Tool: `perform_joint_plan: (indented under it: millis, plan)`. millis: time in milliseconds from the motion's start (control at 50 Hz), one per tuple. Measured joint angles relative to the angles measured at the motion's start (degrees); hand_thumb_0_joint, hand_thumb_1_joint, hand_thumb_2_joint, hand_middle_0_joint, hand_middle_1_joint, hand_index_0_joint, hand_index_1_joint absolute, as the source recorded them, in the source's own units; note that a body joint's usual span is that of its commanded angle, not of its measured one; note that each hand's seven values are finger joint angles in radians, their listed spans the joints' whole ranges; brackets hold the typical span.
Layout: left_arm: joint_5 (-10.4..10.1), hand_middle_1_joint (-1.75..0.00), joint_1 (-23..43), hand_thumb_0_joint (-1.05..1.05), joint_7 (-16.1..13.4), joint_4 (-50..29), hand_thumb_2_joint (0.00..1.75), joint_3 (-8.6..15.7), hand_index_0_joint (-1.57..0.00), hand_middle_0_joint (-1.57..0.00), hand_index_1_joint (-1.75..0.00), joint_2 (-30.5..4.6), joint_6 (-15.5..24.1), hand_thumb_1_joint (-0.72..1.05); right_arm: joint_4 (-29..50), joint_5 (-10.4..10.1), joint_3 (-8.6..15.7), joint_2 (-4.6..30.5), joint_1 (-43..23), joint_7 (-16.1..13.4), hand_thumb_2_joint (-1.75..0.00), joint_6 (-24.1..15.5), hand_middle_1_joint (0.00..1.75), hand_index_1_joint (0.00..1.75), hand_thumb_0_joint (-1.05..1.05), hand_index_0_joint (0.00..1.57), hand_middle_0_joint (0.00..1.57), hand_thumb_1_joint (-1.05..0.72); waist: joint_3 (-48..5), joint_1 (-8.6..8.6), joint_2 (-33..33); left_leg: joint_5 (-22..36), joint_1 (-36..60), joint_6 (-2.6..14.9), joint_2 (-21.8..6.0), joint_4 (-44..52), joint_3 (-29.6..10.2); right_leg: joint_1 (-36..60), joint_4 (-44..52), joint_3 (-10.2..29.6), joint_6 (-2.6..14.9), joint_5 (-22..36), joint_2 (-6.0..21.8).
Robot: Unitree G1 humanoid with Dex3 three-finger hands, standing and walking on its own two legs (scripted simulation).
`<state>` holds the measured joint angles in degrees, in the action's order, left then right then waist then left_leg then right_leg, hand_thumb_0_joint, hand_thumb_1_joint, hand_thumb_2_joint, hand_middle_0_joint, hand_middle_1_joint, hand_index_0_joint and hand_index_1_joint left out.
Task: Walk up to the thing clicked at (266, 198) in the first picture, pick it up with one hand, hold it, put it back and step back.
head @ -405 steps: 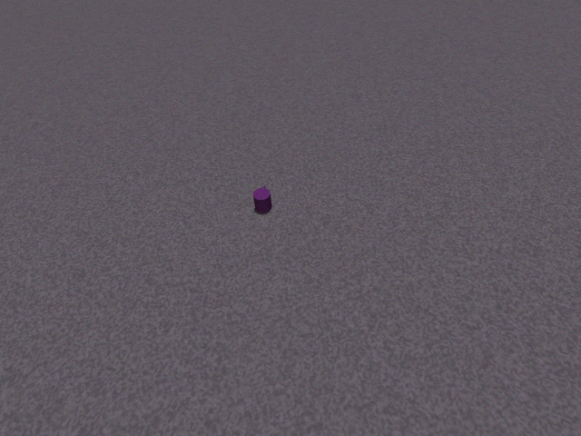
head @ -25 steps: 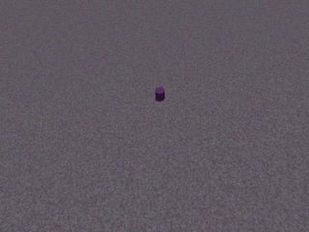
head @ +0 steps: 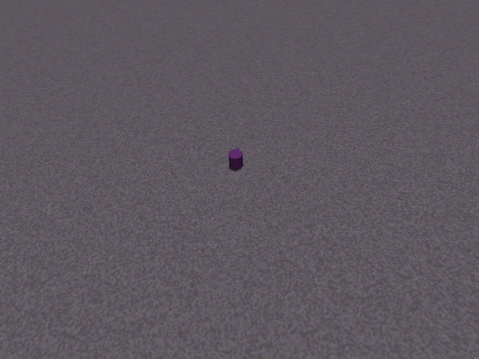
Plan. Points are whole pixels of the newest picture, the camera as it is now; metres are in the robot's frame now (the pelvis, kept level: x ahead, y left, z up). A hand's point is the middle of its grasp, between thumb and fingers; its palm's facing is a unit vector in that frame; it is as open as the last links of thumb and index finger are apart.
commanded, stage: stand
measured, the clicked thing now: (236, 157) +1.33 +0.05 -0.73
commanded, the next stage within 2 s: none
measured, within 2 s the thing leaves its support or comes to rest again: neither
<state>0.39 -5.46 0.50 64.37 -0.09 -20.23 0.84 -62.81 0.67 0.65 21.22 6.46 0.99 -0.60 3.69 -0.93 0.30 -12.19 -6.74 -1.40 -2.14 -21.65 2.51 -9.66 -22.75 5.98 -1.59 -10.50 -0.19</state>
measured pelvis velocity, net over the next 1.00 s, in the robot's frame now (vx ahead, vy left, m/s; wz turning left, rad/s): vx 0.00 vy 0.00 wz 0.02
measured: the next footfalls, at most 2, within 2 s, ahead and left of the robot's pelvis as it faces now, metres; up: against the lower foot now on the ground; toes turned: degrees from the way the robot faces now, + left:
none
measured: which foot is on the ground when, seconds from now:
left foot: down 0.00-1.00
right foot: down 0.00-1.00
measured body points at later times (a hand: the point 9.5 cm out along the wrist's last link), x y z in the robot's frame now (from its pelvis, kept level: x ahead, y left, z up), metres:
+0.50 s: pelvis +0.00 +0.00 +0.00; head +0.00 +0.00 +0.45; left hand +0.07 +0.30 -0.13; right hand +0.08 -0.30 -0.13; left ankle +0.00 +0.13 -0.74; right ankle +0.02 -0.14 -0.74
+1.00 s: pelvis +0.00 +0.00 +0.00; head +0.01 +0.00 +0.45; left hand +0.07 +0.31 -0.13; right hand +0.08 -0.30 -0.13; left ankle +0.00 +0.13 -0.74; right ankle +0.02 -0.14 -0.74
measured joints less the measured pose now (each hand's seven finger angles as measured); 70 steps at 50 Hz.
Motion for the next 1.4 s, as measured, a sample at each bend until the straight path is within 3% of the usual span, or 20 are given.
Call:
perform_joint_plan:
  millis: [1400]
  plan:
    - [0.1,-0.3,-1.5,0.0,-0.3,-0.4,0.9,-0.7,-0.2,-0.2,-0.3,-0.1,-0.2,0.91,-1.9,0.0,0.1,-0.6,-0.5,-0.1,-0.9,0.4,0.3,0.29,0.0,0.2,0.21,-0.91,-0.6,0.4,-0.2,1.2,1.1,0.18,0.6,2.5,-1.1,1.6,2.5,-1.1,-0.2,0.7,0.8]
